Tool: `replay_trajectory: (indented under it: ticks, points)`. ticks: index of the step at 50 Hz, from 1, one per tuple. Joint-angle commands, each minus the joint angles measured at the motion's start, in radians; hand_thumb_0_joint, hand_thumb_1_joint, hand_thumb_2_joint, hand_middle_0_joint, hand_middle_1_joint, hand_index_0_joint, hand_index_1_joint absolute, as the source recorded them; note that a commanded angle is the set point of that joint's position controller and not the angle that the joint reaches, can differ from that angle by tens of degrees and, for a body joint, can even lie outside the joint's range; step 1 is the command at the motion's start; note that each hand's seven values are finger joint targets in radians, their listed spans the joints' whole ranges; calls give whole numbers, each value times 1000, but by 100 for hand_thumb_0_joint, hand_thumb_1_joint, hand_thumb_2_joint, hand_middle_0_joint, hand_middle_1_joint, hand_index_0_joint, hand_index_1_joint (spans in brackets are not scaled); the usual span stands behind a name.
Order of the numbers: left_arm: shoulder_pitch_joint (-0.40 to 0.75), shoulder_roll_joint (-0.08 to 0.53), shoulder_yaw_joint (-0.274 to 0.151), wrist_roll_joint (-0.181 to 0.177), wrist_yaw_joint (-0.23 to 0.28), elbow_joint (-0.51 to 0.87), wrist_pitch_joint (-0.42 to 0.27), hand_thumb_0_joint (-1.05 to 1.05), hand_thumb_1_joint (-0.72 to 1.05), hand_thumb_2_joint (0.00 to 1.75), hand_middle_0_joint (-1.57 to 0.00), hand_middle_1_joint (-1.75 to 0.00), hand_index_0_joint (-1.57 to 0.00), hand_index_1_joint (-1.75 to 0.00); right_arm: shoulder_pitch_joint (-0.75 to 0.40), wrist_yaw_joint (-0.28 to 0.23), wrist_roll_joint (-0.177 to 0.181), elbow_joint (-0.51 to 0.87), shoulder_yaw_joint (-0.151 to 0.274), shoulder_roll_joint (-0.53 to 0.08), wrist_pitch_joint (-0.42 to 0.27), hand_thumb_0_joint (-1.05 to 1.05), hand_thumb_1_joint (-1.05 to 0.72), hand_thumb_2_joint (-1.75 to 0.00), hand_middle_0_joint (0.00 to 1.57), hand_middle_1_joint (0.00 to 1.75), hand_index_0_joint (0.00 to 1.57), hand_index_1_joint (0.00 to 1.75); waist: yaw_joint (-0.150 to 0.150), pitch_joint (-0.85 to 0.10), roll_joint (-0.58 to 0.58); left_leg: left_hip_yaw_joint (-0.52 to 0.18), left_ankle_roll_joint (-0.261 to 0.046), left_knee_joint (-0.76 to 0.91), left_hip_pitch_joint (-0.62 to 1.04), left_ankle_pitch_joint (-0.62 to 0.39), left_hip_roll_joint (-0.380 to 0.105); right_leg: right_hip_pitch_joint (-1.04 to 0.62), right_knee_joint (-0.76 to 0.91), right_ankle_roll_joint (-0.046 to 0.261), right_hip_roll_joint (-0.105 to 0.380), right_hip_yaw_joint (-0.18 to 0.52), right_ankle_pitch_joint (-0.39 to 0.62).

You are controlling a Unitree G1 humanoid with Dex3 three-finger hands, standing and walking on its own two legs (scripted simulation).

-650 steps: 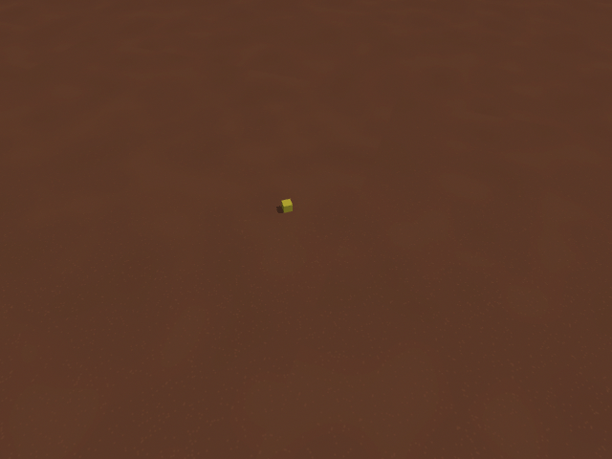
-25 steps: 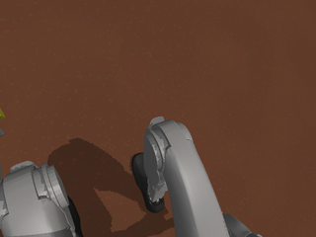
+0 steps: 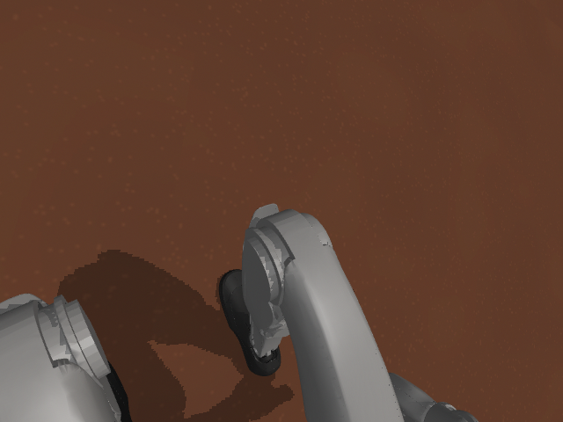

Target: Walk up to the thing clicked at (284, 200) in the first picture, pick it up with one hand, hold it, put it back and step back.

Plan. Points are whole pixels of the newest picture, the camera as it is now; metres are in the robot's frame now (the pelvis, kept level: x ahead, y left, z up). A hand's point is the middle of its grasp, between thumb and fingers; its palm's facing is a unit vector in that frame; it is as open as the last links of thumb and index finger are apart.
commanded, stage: rest palm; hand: left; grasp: from above
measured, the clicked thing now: out of the picture +0.45 +0.27 -0.28
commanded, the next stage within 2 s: close in 0.34 s
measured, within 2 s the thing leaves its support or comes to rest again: neither
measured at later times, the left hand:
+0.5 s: hand out of the picture +0.44 +0.27 -0.26, palm faces -0.42 -0.18 -0.89, open 12.5 cm
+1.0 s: hand out of the picture +0.43 +0.27 -0.26, palm faces -0.45 -0.16 -0.88, open 11.1 cm
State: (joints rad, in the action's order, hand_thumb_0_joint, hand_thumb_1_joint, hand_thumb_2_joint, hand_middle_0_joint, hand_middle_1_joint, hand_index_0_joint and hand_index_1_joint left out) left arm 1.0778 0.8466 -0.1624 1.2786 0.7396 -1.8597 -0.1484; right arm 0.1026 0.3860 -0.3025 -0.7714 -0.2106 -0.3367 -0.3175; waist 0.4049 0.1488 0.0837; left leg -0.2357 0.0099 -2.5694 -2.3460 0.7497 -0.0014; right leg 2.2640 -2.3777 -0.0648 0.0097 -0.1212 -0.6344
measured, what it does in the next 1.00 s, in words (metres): stands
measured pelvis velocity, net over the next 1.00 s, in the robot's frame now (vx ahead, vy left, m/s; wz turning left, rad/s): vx -0.01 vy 0.00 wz -0.02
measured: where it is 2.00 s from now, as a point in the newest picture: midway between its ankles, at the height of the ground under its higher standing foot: (192, 384)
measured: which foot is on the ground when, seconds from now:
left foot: down 0.00-1.00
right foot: down 0.00-1.00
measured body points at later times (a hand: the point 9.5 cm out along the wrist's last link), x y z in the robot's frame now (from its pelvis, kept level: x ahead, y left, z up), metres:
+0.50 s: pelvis +0.00 +0.00 +0.00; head +0.28 +0.11 +0.33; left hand +0.46 +0.27 -0.21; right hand +0.03 -0.25 -0.05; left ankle +0.06 +0.12 -0.27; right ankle +0.12 -0.13 -0.27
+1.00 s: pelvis -0.01 +0.00 +0.01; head +0.28 +0.11 +0.34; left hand +0.45 +0.27 -0.21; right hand +0.02 -0.25 -0.04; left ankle +0.06 +0.12 -0.27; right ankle +0.12 -0.13 -0.27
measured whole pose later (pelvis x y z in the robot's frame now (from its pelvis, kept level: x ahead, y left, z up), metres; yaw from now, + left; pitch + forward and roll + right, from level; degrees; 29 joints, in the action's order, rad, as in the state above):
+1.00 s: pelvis -0.01 +0.00 +0.01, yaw -1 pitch +28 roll -15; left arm 1.08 0.90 -0.09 1.22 0.73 -1.85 -0.15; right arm 0.11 0.39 -0.28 -0.72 -0.27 -0.37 -0.35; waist 0.42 0.20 0.12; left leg -0.26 0.01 -2.55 -2.32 0.74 -0.01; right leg 2.22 -2.34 -0.07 0.00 -0.15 -0.62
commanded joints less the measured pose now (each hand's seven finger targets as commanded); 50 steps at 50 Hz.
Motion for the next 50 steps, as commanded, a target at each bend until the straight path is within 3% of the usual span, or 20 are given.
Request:
replay_trajectory:
  ticks: [1, 2, 3, 7, 8, 9, 11, 18, 19, 22, 25, 31, 35, 41, 46, 50]
  points:
    - [247, 167, 19, -13, 27, 77, 1, 0, -26, 78, -23, -91, -28, -86, 203, 3, 8, -11, 75, -328, -9, 0, -90, -90, 20, 30, 20, 30, 58, -614, -424, 107, -19, 267, 432, -222, -10, -377, 182, 73, -50, -135, 234]
    - [240, 187, 18, -18, 31, 73, -1, 0, -26, 75, -23, -91, -28, -85, 200, 0, 7, -19, 75, -338, -10, 0, -90, -90, 20, 30, 20, 30, 54, -619, -429, 110, -20, 273, 421, -204, -11, -389, 197, 73, -56, -132, 218]
    - [242, 165, 28, -21, 24, 59, -2, 0, -26, 75, -24, -90, -29, -85, 200, 3, 8, -10, 69, -326, -14, 0, -90, -90, 20, 30, 20, 30, 65, -585, -416, 111, -23, 265, 412, -188, -8, -376, 192, 71, -50, -132, 208]
    - [255, 181, 28, -22, 30, 88, -17, 0, -25, 73, -25, -89, -30, -84, 202, 3, 3, -12, 68, -343, -22, 0, -90, -90, 20, 30, 20, 30, 61, -619, -449, 92, -12, 284, 463, -209, -15, -381, 183, 75, -51, -144, 221]
    - [244, 166, 47, -20, 29, 97, -17, 0, -25, 74, -24, -89, -29, -84, 186, 4, 7, -8, 68, -338, -24, 0, -90, -90, 20, 30, 20, 30, 58, -613, -450, 90, -10, 282, 471, -209, -16, -379, 181, 75, -52, -143, 222]
    - [269, 184, 38, -21, 40, 126, -23, 0, -25, 75, -25, -89, -30, -84, 192, 2, 6, -11, 69, -347, -22, 0, -90, -90, 20, 30, 20, 30, 57, -653, -477, 86, -6, 291, 494, -235, -19, -396, 182, 78, -57, -144, 241]
    - [246, 161, 60, -24, 44, 97, -17, 0, -23, 76, -26, -90, -31, -85, 183, 7, 2, -12, 63, -342, -26, 0, -90, -90, 20, 30, 20, 30, 69, -622, -454, 93, -9, 278, 468, -232, -20, -407, 186, 76, -60, -142, 248]
    - [265, 189, 49, -33, 72, 121, 2, 0, -27, 75, -24, -88, -28, -84, 189, 16, 8, -13, 66, -358, -41, 0, -90, -90, 20, 30, 20, 30, 69, -619, -473, 80, -5, 286, 478, -243, -25, -407, 195, 77, -57, -142, 253]
    - [262, 178, 49, -41, 66, 94, 7, 0, -26, 75, -25, -87, -29, -83, 184, 20, 9, -4, 59, -352, -45, 0, -90, -90, 20, 30, 20, 30, 81, -596, -456, 85, -8, 272, 466, -229, -21, -404, 191, 73, -53, -144, 251]
    - [267, 208, 23, -43, 60, 110, 12, 0, -27, 77, -25, -88, -29, -84, 195, 21, 15, -10, 60, -354, -42, 0, -90, -90, 20, 30, 20, 30, 66, -629, -487, 83, -3, 285, 489, -258, -23, -414, 188, 76, -53, -143, 265]
    - [234, 177, 43, -42, 46, 49, 20, 0, -22, 74, -29, -83, -32, -80, 177, 23, 16, -2, 55, -352, -48, 0, -89, -90, 20, 30, 20, 30, 79, -571, -470, 77, -1, 289, 473, -226, -23, -388, 180, 74, -51, -150, 247]
    - [252, 215, 40, -49, 32, 72, 10, 0, -15, 69, -32, -81, -36, -77, 202, 16, 22, 9, 50, -374, -45, 0, -89, -90, 20, 30, 20, 30, 78, -589, -447, 81, -10, 290, 458, -239, -21, -417, 200, 73, -57, -146, 253]
    - [250, 205, 58, -57, 21, 72, -4, 0, -12, 66, -35, -79, -39, -74, 206, 9, 19, 20, 37, -367, -43, 0, -89, -90, 20, 30, 20, 30, 89, -573, -430, 81, -13, 294, 452, -208, -20, -416, 209, 71, -56, -150, 226]
    - [256, 211, 63, -56, 22, 86, -8, 0, -6, 61, -39, -75, -43, -70, 212, 2, 24, 28, 34, -363, -36, 0, -89, -90, 20, 30, 20, 30, 84, -600, -443, 77, -10, 288, 473, -244, -24, -433, 208, 70, -58, -148, 261]
    - [233, 208, 75, -61, 22, 70, -7, 0, 1, 57, -43, -73, -49, -68, 199, -7, 25, 30, 36, -366, -32, 0, -89, -90, 20, 30, 20, 30, 79, -562, -449, 76, -6, 308, 455, -182, -26, -420, 219, 75, -61, -148, 212]
    - [218, 200, 73, -59, 28, 84, -6, 0, 4, 53, -45, -71, -51, -65, 204, -7, 21, 32, 39, -371, -29, 0, -89, -90, 20, 30, 20, 30, 69, -597, -460, 70, -3, 316, 475, -218, -27, -426, 214, 77, -64, -154, 239]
